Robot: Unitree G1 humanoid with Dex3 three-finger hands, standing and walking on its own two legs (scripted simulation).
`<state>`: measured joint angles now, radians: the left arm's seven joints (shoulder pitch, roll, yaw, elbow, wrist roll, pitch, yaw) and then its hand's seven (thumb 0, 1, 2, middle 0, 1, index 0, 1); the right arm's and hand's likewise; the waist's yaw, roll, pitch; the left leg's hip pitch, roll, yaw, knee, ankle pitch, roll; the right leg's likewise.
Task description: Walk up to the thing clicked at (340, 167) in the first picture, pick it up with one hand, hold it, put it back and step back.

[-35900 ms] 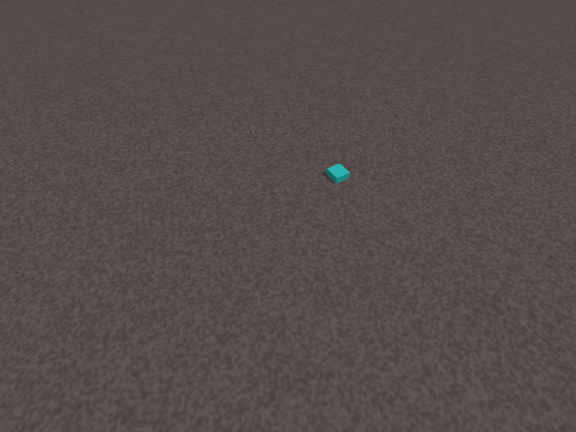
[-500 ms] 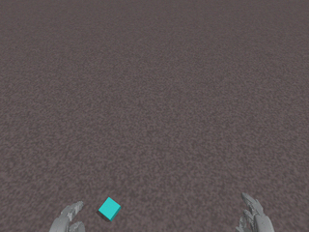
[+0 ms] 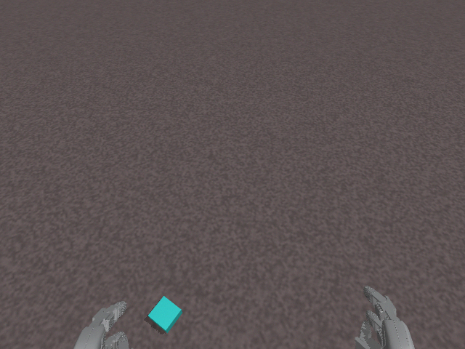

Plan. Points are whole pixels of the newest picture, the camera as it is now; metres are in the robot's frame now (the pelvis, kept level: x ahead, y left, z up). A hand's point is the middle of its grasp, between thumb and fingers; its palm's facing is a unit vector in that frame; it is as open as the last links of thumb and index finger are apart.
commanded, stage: home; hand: left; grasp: from above
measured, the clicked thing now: (165, 314) +0.41 +0.26 -0.69
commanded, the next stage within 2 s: stand in 0.72 s
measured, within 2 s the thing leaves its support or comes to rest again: neither
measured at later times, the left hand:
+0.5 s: hand out of the picture +0.16 +0.18 -0.05, palm faces +0.04 -0.98 -0.19, open 7.4 cm
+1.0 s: hand out of the picture +0.14 +0.22 -0.09, palm faces +0.02 -0.95 -0.32, open 7.4 cm
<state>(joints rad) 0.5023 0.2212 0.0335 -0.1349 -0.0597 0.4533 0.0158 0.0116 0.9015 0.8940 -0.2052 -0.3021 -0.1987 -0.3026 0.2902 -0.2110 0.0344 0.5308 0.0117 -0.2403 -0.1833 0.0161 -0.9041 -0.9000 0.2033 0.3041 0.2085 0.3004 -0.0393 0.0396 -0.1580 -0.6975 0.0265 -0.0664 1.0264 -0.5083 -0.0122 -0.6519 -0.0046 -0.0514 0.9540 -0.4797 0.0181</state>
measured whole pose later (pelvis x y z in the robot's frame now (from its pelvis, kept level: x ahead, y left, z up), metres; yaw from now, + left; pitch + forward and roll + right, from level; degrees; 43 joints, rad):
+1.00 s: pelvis -0.01 +0.00 +0.02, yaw +0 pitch +2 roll +0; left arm 0.23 0.28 0.03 0.49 0.05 0.11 0.02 0.01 0.90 0.89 -0.21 -0.30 -0.20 -0.30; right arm 0.18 -0.27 -0.01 0.78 -0.07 -0.06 -0.03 0.01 -0.90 -0.90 0.20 0.30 0.21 0.30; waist 0.02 -0.02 0.02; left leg -0.47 -0.01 -0.03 0.85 -0.42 0.00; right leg -0.46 -0.04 -0.01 0.85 -0.42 0.02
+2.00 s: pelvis -0.01 -0.01 +0.07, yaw +1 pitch -4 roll +0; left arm 0.15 0.30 0.03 1.14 0.02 0.00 0.02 0.01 0.90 0.89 -0.21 -0.30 -0.20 -0.31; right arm 0.15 -0.31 -0.03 1.13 -0.02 0.00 -0.01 0.01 -0.91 -0.90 0.20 0.30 0.21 0.30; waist 0.01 0.01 0.08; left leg -0.11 0.01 -0.05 0.36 -0.18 -0.02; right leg -0.10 -0.03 -0.04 0.36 -0.19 0.01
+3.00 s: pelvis +0.00 -0.02 +0.07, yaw +0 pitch -3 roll +0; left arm 0.11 0.32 0.02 1.14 0.01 -0.01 0.00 0.00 0.90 0.89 -0.21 -0.30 -0.20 -0.30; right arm 0.11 -0.33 -0.01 1.14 -0.01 -0.01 0.00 0.01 -0.91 -0.90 0.20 0.30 0.21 0.30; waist 0.00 0.01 0.06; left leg -0.09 0.03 -0.04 0.31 -0.18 -0.04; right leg -0.09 -0.01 -0.04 0.33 -0.19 0.00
